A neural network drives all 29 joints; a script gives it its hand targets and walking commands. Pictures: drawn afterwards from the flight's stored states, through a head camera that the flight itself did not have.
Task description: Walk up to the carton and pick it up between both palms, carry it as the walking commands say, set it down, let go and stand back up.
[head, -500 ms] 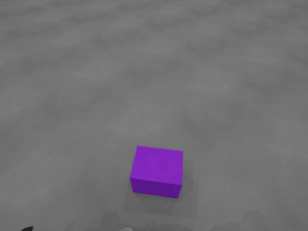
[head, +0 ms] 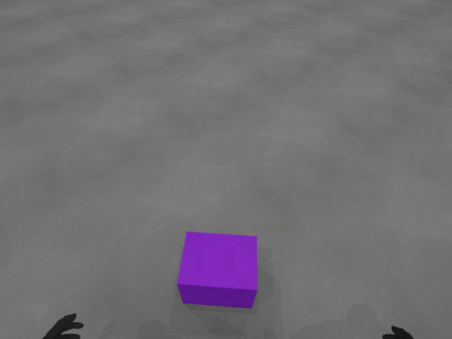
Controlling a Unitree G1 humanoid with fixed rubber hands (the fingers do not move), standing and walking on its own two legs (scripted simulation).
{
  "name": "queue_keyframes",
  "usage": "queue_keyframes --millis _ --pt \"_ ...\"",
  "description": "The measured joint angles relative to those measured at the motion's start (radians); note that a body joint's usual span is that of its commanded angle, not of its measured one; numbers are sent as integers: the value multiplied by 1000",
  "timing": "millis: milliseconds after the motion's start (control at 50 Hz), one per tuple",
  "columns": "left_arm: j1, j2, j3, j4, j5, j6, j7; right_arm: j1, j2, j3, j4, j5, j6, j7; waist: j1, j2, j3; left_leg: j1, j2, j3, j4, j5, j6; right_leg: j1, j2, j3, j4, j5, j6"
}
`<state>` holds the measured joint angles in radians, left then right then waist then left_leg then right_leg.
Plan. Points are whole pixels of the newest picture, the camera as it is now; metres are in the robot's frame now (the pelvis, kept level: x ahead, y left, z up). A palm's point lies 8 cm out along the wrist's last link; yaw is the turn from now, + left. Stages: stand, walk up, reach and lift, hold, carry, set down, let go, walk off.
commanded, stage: walk up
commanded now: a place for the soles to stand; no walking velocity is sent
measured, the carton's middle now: (219, 270) +0.51 +0.04 -0.65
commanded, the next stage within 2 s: none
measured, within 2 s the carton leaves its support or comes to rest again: neither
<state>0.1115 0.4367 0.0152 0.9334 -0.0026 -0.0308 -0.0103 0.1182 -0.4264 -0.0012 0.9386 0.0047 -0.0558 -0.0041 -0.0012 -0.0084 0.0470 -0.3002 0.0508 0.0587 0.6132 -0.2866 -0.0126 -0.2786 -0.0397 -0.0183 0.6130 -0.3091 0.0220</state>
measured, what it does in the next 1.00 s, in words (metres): steps to the left: left foot, then right foot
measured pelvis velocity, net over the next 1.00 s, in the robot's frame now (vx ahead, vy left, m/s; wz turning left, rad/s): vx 0.07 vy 0.09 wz -0.08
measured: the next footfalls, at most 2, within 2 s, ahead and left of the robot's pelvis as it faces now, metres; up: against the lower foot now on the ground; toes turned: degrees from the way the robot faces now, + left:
left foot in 0.58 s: +0.12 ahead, +0.20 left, +0.00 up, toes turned -5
right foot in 0.80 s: +0.11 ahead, -0.04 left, +0.00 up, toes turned -1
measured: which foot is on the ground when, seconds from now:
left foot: down 0.00-0.34, up 0.36-0.56, down 0.58-1.00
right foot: down 0.00-0.58, up 0.60-0.78, down 0.80-1.00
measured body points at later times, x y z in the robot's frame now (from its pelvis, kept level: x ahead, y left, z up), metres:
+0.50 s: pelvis +0.02 +0.02 +0.01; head +0.03 +0.01 +0.46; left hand +0.07 +0.39 -0.08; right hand +0.14 -0.33 -0.09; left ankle +0.05 +0.17 -0.70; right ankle +0.01 -0.14 -0.73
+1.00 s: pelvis +0.07 +0.09 +0.01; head +0.09 +0.09 +0.46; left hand +0.22 +0.39 -0.10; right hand +0.17 -0.23 -0.10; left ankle +0.09 +0.19 -0.73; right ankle +0.07 -0.04 -0.73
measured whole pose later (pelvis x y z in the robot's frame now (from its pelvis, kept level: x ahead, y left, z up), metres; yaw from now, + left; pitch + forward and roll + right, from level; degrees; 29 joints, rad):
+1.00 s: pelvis +0.07 +0.09 +0.01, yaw -5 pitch -2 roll +0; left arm 0.11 0.41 0.01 0.95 0.00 -0.03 0.00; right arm 0.09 -0.39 -0.01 0.95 0.00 -0.04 0.00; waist 0.00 -0.01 0.07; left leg -0.22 0.02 0.09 0.53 -0.28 0.02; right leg -0.22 0.00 0.04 0.53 -0.28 0.01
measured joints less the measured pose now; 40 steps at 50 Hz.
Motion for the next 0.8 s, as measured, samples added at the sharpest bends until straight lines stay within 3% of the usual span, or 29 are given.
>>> queue_keyframes --millis 320,360,400,460,560,600,640,700,760,800 --pt "-75 -25 -11 141 0 12 -3 -71 3 -3 149 -8 20 6 -5 4 -11 126 1 4 -217 99 -12 120 9 -4 -207 95 -5" --pt "-49 -26 3 130 7 -4 13 -64 -6 -26 123 -33 46 28 -5 14 -16 93 2 1 -151 22 9 110 12 -2 -199 92 -8" --pt "7 -15 33 104 16 -22 34 -54 -22 -53 72 -52 80 52 -4 24 -21 10 -13 -33 27 -77 26 89 8 5 -177 77 -12" --pt "90 18 65 80 25 -33 51 -30 -45 -94 6 -57 102 77 3 47 -13 -89 -10 -83 197 -83 15 86 0 8 -167 66 -6" --pt "161 90 90 37 42 -23 46 16 -55 -125 -33 -50 108 91 31 44 23 -85 16 -71 74 -79 6 63 -45 19 -74 5 27" --pt "170 106 84 26 36 -12 47 26 -53 -127 -42 -52 93 82 32 34 40 -58 -1 -60 9 36 8 19 -63 40 44 -62 1" --pt "164 101 74 21 25 -1 58 29 -34 -116 -49 -50 81 70 23 18 58 -70 -15 -46 56 40 6 -50 -34 85 211 -184 -23" --pt "154 76 55 12 15 0 54 37 -5 -97 -56 -36 75 49 2 2 67 -48 -22 -29 53 3 21 -109 10 80 324 -212 -42" --pt "147 40 43 4 18 -2 39 39 2 -78 -61 -27 70 36 -11 5 58 -37 -19 -16 60 -13 24 -84 29 25 201 -162 -51" --pt "142 21 39 -2 25 -2 34 37 5 -62 -63 -19 63 29 -10 4 52 -37 -17 -6 86 -35 20 -35 43 18 66 -36 -51"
